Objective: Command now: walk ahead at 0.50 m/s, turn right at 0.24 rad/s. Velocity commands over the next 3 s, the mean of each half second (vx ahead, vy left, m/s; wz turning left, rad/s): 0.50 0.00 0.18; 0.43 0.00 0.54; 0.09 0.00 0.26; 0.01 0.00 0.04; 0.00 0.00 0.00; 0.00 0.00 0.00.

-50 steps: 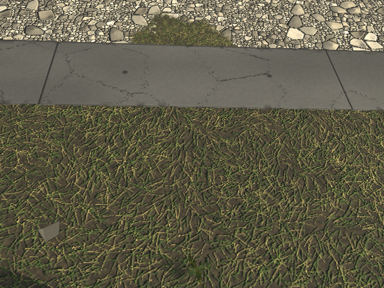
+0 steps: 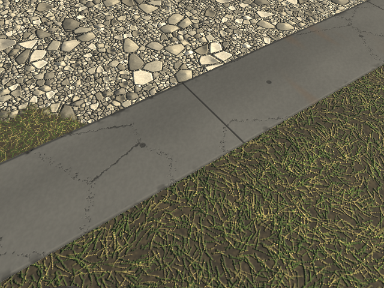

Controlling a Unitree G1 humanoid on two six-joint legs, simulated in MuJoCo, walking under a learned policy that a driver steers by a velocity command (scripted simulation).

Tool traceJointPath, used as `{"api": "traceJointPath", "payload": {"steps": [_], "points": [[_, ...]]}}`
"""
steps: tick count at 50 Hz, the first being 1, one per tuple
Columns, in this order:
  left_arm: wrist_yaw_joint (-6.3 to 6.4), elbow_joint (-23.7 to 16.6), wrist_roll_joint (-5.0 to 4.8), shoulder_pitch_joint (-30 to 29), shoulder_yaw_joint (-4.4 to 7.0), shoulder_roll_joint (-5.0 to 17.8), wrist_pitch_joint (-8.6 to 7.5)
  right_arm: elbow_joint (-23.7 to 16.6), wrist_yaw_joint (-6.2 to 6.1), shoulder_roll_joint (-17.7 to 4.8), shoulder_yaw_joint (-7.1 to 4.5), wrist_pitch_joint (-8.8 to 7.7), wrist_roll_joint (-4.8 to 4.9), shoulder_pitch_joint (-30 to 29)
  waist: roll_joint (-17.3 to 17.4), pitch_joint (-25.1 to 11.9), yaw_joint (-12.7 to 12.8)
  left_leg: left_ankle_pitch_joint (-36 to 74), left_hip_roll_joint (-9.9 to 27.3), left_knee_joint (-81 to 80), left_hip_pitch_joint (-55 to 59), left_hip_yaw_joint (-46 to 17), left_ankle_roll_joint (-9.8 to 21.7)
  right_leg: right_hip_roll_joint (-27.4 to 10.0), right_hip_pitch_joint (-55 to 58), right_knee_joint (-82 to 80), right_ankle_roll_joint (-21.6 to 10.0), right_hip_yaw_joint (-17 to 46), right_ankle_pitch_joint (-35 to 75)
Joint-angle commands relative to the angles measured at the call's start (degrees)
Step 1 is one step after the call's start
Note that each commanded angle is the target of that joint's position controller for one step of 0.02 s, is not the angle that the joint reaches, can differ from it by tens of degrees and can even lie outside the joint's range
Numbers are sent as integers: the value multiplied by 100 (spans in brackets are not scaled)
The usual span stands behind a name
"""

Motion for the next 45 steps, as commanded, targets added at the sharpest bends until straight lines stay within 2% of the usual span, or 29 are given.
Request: {"api": "traceJointPath", "payload": {"steps": [1, 5, 6, 7, 8, 9, 10, 11, 12, 13, 14, 15, 17, 20, 22, 27, 30, 32, 33, 34, 35, 36, 37, 38, 39, 40, 41, 42, 45], "points": [[-106, -538, -21, -726, -49, 72, -160, -207, -22, -1008, -222, -38, 90, -110, 646, 298, 28, 1739, 1458, -604, -14, -788, 956, 28, 53, -791, -70, -350, 362], [-162, -714, -32, -966, 18, 272, -226, 51, -19, -1133, -235, 102, 180, 88, 807, 325, 167, 2700, 1682, -204, 475, -910, 856, 226, 489, -1426, -373, -506, -336], [-149, -648, -13, -642, 91, 410, -248, 80, -34, -1214, -245, 136, 191, 34, 877, 111, 415, 3567, 1632, 202, 490, -874, 785, 386, 1073, -1619, -476, -595, -405], [-109, -424, 11, 124, 216, 614, -260, 93, -51, -1222, -228, 165, 206, -66, 820, -350, 873, 4263, 1417, 1030, 272, -674, 652, 550, 2209, -1923, -628, -722, -93], [-27, -167, 56, 1080, 368, 949, -242, 26, -69, -1071, -154, 142, 150, -118, 720, -1015, 1301, 3710, 1141, 2211, -614, -524, 442, 211, 3841, -1728, -813, -390, 158], [72, -75, 218, 1886, 502, 1581, -200, -223, -34, -411, 66, 57, 6, 234, -518, -2038, 1311, 758, 390, 4517, -2829, -345, 53, -1510, 6220, -1639, -1511, 1871, -35], [84, -62, 182, 1932, 423, 1338, -182, -132, -25, -399, 93, -41, 98, 415, -997, -2678, 1266, -1931, -50, 5655, -3644, -1257, -26, -2147, 6333, -2505, -1911, 3592, -708], [71, -29, 127, 1616, 298, 949, -195, -209, -16, -931, -90, -56, 266, -40, -539, -1683, 1266, -1635, 258, 6002, -4115, -1477, 5, -1894, 5538, -2692, -1618, 2783, -1013], [58, 5, 64, 1256, 223, 722, -211, -320, -21, -908, -99, -42, 281, -378, -453, -999, 1072, -1150, 516, 5821, -4180, -1276, 32, -1636, 4756, -2848, -1409, 1940, -941], [27, 41, 56, 904, 158, 496, -246, -317, -48, -812, -105, 5, 193, -522, -249, -585, 872, -730, 692, 5543, -3997, -1217, -2, -1361, 4039, -3084, -1271, 1395, -733], [3, 55, 82, 650, 124, 340, -303, -269, -67, -737, -134, 97, 127, -420, -344, -342, 663, -363, 832, 5337, -3685, -1250, -24, -1150, 3505, -3348, -1160, 928, -563], [-5, 104, 125, 518, 147, 340, -361, -215, -57, -602, -120, 179, 140, -235, -489, -280, 510, -137, 896, 5307, -3332, -1261, -74, -1106, 3104, -3558, -1172, 671, -356], [10, 241, 155, 411, 194, 367, -465, -193, -56, -408, -102, 292, 152, -193, -282, -120, 379, 104, 903, 5203, -3287, -1287, -166, -1085, 2809, -3799, -1212, 169, 204], [86, 454, 188, 524, 238, 448, -509, -351, -76, -382, -121, 340, 116, -588, -114, 114, 430, 789, 869, 4600, -3713, -1415, -221, -1028, 2924, -3879, -1141, -452, 726], [139, 544, 179, 584, 262, 548, -481, -451, -8, -307, -92, 305, 104, -879, -68, 183, 508, 1388, 824, 3867, -3720, -1307, -182, -951, 3052, -3905, -1053, -798, 753], [213, 776, 71, 962, 352, 847, -358, -877, 200, -198, -4, 284, 89, -1870, 109, 501, 883, 1691, 758, 2601, -3835, -832, 22, -1194, 3685, -3867, -971, -1224, 772], [219, 893, -23, 1080, 400, 969, -227, -1131, 296, -278, -23, 298, 90, -2146, 71, 535, 901, 1122, 648, 2257, -3898, -582, 238, -1343, 4275, -3499, -841, -1387, 1332], [244, 886, -56, 992, 442, 1141, -149, -1211, 321, -434, -108, 331, 82, -1957, -111, 230, 687, 552, 302, 2204, -3292, -229, 452, -1320, 4448, -2804, -706, -1562, 3118], [260, 868, -77, 937, 461, 1220, -102, -1154, 314, -589, -201, 355, 88, -1539, -193, -81, 426, 295, 51, 2204, -2685, -56, 587, -1258, 4440, -2100, -633, -1644, 3997], [272, 841, -113, 829, 448, 1226, -61, -967, 272, -832, -355, 369, 103, -726, -113, -514, -57, 475, -253, 1887, -1553, 58, 776, -1065, 4116, -977, -481, -1802, 4284], [295, 779, -52, 886, 376, 1082, -89, -731, 165, -1254, -563, 417, 111, 221, 263, -1024, -486, 720, -113, 1698, 179, -545, 1036, -829, 2918, 620, -216, -1811, 3108], [220, 451, 210, 1458, 89, 161, -217, -733, 98, -1976, -677, 386, 160, 138, 1950, -1392, 210, 51, 1452, 1280, 2136, -3724, 2082, 300, 186, 2801, 195, -1500, -2365], [148, 371, 19, 1017, 82, 471, -459, -965, 137, -1599, -540, 271, 97, 285, 1375, -2370, -107, -892, 2025, 226, 2597, -5670, 2520, 645, -519, 3615, 152, 9, -3080], [101, 195, -208, 373, 179, 840, -576, -912, 162, -1205, -429, 186, 42, 108, 945, -1578, -241, -596, 1884, 64, 2170, -4882, 2119, 329, -1022, 3550, -16, 182, -2535], [122, 145, -168, 257, 137, 754, -639, -930, 156, -1047, -378, 141, 63, -203, 563, -1055, -3, -105, 1654, 120, 1373, -4166, 1891, 72, -902, 3050, -126, 163, -2031], [178, 236, 17, 186, 155, 733, -631, -990, 150, -810, -299, 146, 69, -629, 159, -617, 237, 588, 1364, 72, 522, -3481, 1637, -130, -507, 2500, -140, 112, -1711], [187, 236, 82, 349, 201, 803, -577, -1124, 116, -769, -265, 131, -32, -913, 484, -515, 494, 1710, 1315, 43, -74, -3204, 1688, -211, -58, 2281, -71, 165, -1547], [188, 252, 124, 452, 227, 847, -496, -1196, 98, -770, -263, 131, -61, -1054, 462, -446, 605, 2596, 1235, 15, -432, -2981, 1695, -222, 231, 2134, 32, 145, -1566], [229, 241, 205, 406, 166, 573, -320, -1119, -15, -995, -327, 147, -20, -1010, 291, -346, 694, 4233, 918, 121, -1102, -2157, 1575, -5, 513, 1223, 328, -128, -1233]]}}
